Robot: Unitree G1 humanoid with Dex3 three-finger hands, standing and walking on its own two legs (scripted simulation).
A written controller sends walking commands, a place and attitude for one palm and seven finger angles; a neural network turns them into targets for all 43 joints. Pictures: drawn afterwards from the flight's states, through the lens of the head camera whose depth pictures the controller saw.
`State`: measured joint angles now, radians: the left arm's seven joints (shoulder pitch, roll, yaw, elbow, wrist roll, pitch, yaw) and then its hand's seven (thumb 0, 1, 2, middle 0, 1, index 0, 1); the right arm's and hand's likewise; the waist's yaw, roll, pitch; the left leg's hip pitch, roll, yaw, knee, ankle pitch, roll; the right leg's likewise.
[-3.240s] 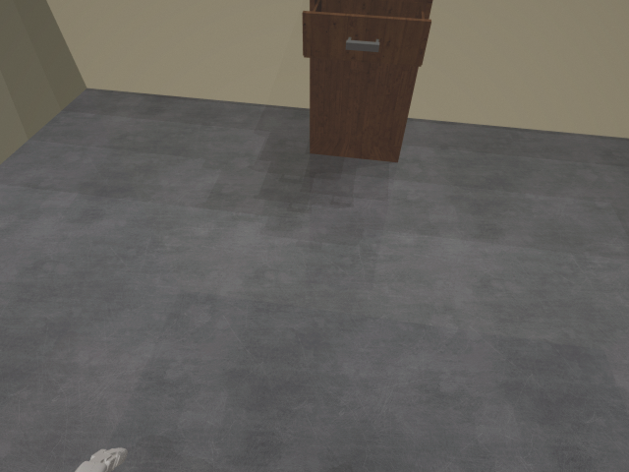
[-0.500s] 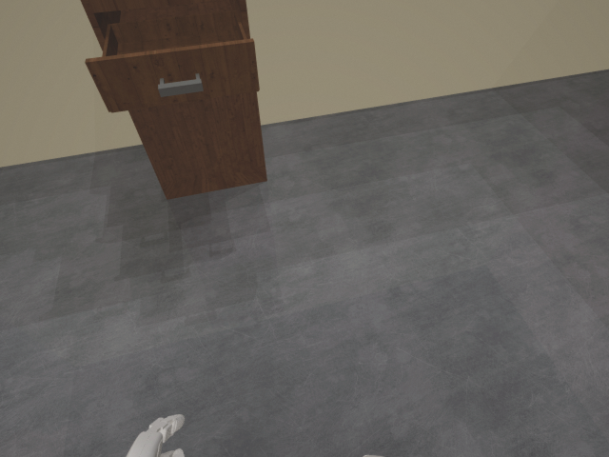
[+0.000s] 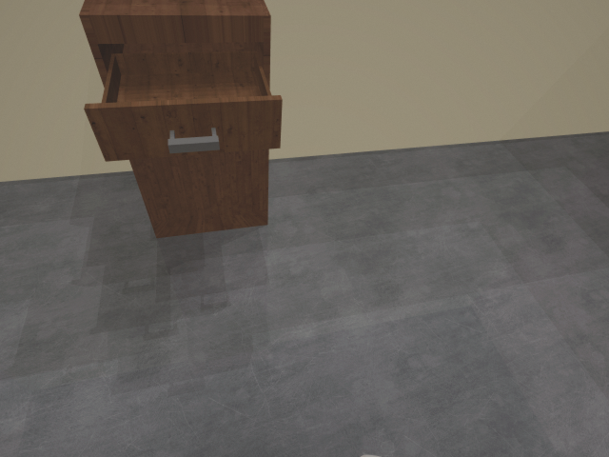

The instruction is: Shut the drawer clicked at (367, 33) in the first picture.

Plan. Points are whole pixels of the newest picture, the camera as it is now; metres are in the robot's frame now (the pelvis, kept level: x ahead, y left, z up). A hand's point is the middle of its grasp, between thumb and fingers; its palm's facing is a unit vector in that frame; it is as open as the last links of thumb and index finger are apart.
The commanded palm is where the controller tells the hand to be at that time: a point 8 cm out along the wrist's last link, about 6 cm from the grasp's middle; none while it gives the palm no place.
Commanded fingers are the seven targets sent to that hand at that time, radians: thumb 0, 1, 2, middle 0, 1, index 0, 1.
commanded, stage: walk to a spot facing it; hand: left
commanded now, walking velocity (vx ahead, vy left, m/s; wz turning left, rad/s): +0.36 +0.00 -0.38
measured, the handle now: (193, 138) +0.75 +0.31 -0.05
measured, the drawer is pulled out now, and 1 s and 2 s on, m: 0.30 0.30 0.30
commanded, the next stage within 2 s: turn to face it in 0.26 s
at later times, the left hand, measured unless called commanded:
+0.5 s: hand (260, 332) +0.35 +0.10 -0.17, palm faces -0.14 -0.97 -0.21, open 7.3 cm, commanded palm none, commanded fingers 0.00 0.90 0.90 -0.20 -0.30 -0.20 -0.30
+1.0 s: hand (212, 355) +0.31 +0.17 -0.18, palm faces +0.19 -0.95 -0.24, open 7.3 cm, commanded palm none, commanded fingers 0.00 0.90 0.90 -0.20 -0.30 -0.20 -0.30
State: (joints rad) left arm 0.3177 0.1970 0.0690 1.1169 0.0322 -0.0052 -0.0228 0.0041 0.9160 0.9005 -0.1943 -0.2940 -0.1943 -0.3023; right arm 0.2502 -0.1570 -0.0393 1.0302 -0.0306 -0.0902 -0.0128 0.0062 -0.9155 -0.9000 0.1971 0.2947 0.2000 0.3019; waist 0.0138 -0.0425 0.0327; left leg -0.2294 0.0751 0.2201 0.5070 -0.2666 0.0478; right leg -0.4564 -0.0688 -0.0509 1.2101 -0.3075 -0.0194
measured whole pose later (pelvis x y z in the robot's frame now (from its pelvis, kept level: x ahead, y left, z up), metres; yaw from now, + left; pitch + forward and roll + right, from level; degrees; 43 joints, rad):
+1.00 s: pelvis +0.30 -0.04 -0.01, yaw +8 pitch +0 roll -1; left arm 0.22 0.24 0.07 0.98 0.02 0.05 0.02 0.00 0.91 0.90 -0.20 -0.29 -0.20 -0.30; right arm 0.15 -0.20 -0.04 0.92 -0.03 0.02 0.00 0.01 -0.91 -0.90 0.20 0.30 0.20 0.30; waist 0.01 -0.02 0.08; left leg -0.33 0.01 0.10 0.58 -0.25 0.06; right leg -0.45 -0.08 -0.07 1.08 -0.49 0.06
